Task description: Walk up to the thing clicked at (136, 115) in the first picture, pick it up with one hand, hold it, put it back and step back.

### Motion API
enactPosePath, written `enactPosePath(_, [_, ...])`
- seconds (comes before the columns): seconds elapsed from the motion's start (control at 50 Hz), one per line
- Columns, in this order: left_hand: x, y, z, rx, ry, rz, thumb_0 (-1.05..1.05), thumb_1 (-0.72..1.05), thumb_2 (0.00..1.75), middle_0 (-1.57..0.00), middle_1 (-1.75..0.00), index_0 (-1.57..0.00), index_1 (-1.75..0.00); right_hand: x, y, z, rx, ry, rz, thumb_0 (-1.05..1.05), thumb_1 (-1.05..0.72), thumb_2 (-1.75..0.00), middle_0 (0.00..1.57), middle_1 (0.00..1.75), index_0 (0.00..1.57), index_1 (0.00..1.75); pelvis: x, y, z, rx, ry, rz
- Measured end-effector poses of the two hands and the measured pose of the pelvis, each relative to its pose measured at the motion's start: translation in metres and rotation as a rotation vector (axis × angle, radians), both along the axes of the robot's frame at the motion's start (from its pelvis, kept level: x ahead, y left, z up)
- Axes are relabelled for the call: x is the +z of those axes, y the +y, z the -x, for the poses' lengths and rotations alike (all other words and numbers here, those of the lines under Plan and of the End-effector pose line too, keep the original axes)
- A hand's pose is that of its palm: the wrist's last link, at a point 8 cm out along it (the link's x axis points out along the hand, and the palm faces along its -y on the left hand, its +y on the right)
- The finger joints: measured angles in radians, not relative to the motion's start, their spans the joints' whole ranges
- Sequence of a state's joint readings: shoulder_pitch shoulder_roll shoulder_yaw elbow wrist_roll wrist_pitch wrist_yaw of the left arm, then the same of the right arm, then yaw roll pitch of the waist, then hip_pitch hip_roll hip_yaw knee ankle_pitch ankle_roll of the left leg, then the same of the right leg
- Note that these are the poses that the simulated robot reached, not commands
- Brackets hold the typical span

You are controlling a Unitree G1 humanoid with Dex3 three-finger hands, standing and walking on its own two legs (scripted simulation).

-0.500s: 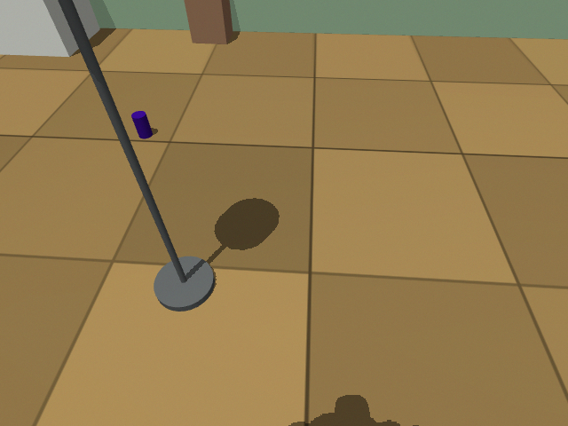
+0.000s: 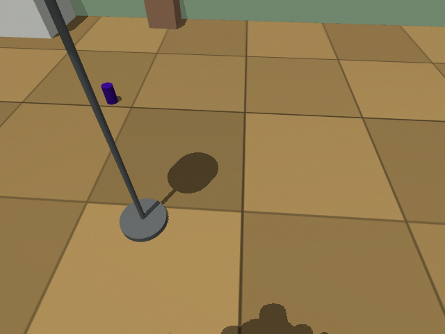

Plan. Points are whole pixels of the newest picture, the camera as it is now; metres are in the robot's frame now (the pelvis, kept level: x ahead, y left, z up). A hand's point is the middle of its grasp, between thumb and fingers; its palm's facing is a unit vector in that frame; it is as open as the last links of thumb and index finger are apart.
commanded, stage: stand
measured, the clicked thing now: (109, 93) +1.84 +0.85 -0.71
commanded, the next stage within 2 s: walk up in 0.62 s
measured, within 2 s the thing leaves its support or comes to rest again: neither
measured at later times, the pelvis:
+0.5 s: pelvis +0.01 +0.00 +0.00, yaw +0 degrees
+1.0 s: pelvis +0.09 -0.07 -0.03, yaw -6 degrees
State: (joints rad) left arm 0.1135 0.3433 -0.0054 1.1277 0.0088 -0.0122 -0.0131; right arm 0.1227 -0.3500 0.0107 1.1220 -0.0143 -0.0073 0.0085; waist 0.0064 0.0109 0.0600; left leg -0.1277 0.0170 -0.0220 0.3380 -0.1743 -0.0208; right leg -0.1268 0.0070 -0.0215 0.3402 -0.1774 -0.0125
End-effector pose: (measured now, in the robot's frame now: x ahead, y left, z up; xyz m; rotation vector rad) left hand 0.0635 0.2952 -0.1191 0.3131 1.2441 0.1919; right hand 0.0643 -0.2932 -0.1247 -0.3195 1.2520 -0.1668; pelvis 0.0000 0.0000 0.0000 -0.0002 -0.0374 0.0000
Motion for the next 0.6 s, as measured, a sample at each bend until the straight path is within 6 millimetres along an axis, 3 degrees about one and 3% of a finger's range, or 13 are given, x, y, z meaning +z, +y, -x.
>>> enactPosePath(0.6, [0.002,0.006,-0.016,-0.003,-0.017,-0.004,0.00,0.91,0.90,-0.20,-0.30,-0.21,-0.30,0.004,0.005,-0.019,0.003,-0.023,0.007,0.01,-0.90,-0.90,0.20,0.29,0.20,0.30,0.001,0.006,-0.011,0.000,0.001,0.001])
